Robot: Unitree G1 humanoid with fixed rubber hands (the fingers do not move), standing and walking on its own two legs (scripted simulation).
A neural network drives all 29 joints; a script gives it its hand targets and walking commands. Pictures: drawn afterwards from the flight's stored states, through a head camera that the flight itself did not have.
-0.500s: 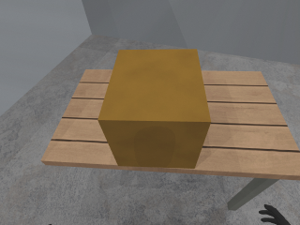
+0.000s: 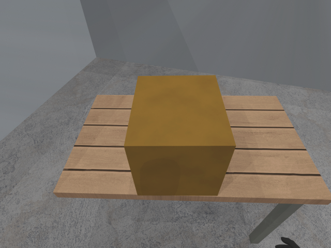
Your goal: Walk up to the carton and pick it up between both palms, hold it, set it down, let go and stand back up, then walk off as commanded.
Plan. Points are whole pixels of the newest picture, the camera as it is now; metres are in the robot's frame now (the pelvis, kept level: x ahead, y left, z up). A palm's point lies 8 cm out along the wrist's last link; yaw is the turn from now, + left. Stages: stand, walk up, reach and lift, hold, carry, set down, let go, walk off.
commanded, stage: walk up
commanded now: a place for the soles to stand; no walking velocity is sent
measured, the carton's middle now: (176, 134) +0.48 -0.02 -0.01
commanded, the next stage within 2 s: reach and lift in 1.40 s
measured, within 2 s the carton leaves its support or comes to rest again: neither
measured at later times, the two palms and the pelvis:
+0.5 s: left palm out of the picture +0.11 +0.32 -0.10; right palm out of the picture +0.13 -0.30 -0.11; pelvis +0.02 +0.01 +0.00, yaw +0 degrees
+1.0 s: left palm out of the picture +0.12 +0.34 -0.10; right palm out of the picture +0.17 -0.29 -0.11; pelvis +0.04 +0.02 +0.00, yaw +1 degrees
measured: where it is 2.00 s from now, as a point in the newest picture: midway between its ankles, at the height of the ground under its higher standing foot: outside the picture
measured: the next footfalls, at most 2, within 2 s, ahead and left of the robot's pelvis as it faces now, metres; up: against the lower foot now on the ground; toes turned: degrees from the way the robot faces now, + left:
none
